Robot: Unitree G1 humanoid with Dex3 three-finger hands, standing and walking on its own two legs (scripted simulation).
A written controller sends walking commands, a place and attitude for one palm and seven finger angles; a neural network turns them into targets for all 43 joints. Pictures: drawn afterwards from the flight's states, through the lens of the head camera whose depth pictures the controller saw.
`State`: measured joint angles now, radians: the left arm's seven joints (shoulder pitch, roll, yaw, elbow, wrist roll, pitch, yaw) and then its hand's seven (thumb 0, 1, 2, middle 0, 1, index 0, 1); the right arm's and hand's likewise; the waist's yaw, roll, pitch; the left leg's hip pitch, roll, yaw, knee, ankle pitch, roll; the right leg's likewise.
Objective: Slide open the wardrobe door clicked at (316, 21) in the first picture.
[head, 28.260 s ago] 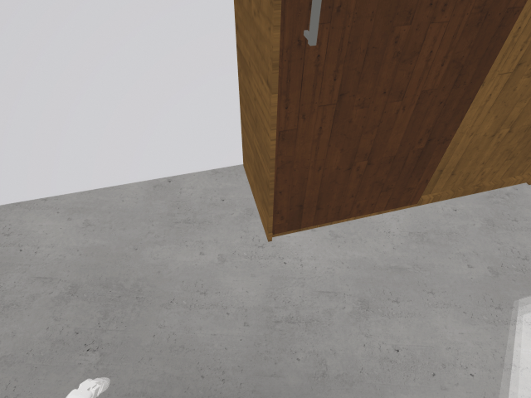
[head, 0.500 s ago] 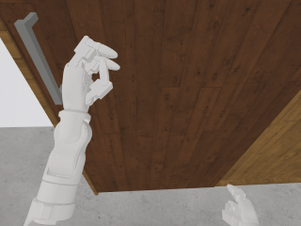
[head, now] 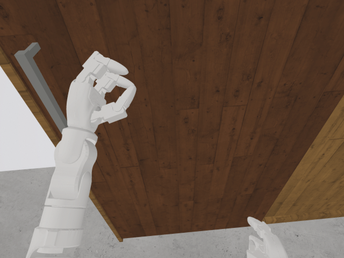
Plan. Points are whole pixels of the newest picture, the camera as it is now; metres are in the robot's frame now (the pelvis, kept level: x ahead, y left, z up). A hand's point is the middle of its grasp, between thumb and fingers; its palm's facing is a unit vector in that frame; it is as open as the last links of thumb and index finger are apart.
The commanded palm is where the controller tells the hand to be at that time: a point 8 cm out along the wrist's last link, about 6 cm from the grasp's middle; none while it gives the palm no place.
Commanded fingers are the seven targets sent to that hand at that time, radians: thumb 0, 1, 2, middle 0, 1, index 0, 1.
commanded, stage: loosen the grip on the handle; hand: left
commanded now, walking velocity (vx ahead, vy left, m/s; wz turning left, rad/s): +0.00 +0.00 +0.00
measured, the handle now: (52, 94) +0.37 +0.27 +0.24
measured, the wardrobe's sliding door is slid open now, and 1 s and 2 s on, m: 0.00 0.00 0.00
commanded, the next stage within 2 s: slip the hand off the handle in 0.38 s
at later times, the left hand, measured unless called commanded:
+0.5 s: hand (126, 131) +0.26 +0.09 +0.24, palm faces -0.02 -0.99 -0.17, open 14.5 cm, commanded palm +0.24 +0.14 +0.24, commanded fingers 0.00 -0.55 0.20 -0.25 -1.15 -0.25 -1.15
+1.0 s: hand (89, 136) +0.25 +0.15 +0.24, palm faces +0.01 -0.98 -0.21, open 14.7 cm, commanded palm +0.23 +0.20 +0.24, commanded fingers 0.00 -0.55 0.20 -0.25 -1.15 -0.25 -1.15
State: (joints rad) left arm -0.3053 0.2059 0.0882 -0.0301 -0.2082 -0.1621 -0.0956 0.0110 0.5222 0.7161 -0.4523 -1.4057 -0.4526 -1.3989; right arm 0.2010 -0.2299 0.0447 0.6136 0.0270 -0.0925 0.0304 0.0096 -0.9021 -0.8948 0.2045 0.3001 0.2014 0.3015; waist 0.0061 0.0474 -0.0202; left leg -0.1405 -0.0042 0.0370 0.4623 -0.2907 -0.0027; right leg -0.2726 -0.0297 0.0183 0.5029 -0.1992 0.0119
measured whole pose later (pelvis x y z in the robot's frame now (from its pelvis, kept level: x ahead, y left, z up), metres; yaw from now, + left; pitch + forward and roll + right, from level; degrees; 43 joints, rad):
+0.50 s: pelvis +0.01 -0.03 -0.01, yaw +2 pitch -1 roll +0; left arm -0.03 0.20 0.02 -0.30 -0.16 -0.31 -0.09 -0.01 -0.55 0.20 -0.28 -1.18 -0.28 -1.18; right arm 0.20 -0.22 0.03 0.60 0.01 -0.12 0.05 0.01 -0.91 -0.90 0.20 0.30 0.20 0.30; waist 0.04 0.05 -0.03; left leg -0.19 0.04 -0.02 0.56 -0.35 -0.04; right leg -0.30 0.00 -0.05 0.58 -0.27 -0.03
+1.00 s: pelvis +0.00 +0.00 -0.01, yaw +2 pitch -2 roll +0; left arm -0.01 0.29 0.14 -0.33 -0.21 -0.23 -0.16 -0.01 -0.56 0.19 -0.26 -1.16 -0.26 -1.15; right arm 0.21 -0.22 0.06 0.59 0.02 -0.16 0.00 0.01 -0.90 -0.90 0.20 0.30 0.20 0.30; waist 0.04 0.03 -0.03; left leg -0.20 0.00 0.01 0.58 -0.36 -0.01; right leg -0.30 -0.03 -0.01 0.60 -0.26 0.01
